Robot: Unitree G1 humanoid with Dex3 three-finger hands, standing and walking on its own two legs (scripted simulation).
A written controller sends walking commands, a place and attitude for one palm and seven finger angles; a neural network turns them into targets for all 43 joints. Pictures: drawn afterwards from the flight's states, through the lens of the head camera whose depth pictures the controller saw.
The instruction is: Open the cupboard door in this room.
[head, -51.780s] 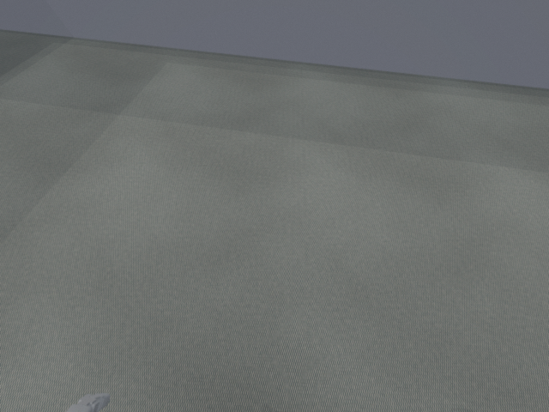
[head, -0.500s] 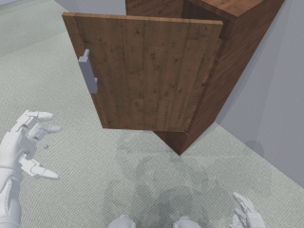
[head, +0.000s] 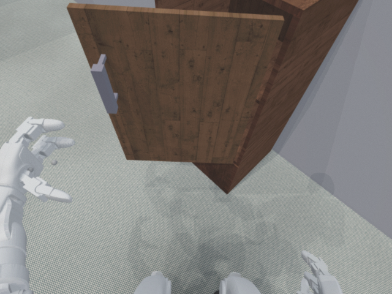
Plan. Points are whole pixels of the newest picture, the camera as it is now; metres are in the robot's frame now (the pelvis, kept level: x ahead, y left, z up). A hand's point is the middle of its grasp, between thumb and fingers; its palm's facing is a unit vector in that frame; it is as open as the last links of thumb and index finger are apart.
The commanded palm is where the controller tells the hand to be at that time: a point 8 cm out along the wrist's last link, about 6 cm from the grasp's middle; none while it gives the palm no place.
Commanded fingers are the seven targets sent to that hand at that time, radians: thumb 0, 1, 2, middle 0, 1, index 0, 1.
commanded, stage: move the hooked fingers beside the handle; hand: left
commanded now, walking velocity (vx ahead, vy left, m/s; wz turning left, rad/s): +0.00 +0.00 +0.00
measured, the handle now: (107, 85) +0.57 +0.24 +0.04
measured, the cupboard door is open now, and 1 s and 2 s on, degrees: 44 44 44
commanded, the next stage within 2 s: none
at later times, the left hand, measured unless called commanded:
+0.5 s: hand (65, 130) +0.42 +0.29 +0.06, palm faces -0.01 -1.00 +0.00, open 14.0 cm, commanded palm +0.40 +0.34 +0.06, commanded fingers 0.00 -0.50 0.30 -0.30 -1.20 -0.30 -1.20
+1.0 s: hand (72, 104) +0.49 +0.30 +0.06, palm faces +0.00 -1.00 -0.01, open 14.0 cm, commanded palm +0.48 +0.34 +0.05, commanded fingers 0.00 -0.50 0.30 -0.30 -1.20 -0.30 -1.20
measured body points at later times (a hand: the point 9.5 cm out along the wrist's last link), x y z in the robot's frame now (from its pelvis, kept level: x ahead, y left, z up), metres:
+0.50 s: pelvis +0.00 +0.02 -0.01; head +0.11 +0.04 +0.43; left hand +0.41 +0.34 +0.06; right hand +0.06 -0.26 -0.10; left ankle +0.01 +0.10 -0.68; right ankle +0.03 -0.11 -0.68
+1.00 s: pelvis +0.00 +0.02 -0.02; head +0.14 +0.05 +0.40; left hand +0.48 +0.35 +0.06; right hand +0.01 -0.26 -0.12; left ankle +0.01 +0.10 -0.68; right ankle +0.03 -0.11 -0.68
